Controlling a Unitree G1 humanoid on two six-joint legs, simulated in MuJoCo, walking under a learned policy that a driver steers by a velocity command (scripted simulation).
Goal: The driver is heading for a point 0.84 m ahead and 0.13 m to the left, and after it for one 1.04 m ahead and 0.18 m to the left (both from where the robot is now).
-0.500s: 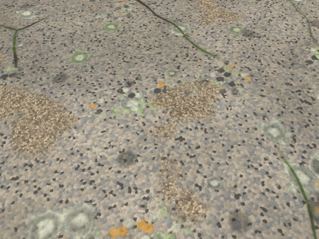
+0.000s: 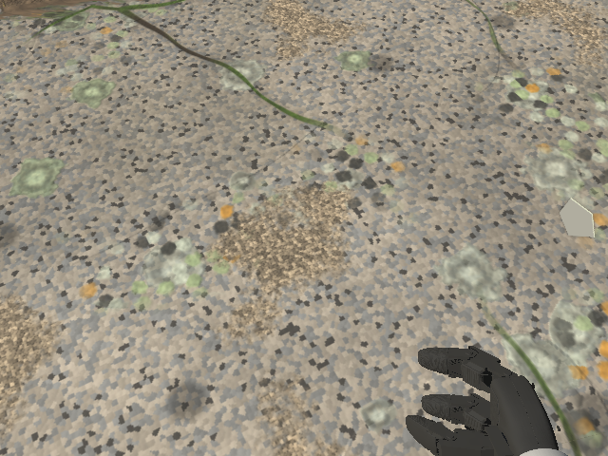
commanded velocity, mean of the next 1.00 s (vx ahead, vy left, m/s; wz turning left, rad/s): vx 0.02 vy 0.00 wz -0.14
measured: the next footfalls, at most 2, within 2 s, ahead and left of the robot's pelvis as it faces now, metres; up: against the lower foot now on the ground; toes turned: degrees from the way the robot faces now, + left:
right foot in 0.52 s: +0.17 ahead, -0.12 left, +0.13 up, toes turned -6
right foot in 1.42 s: +0.24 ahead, -0.16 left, +0.13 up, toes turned -7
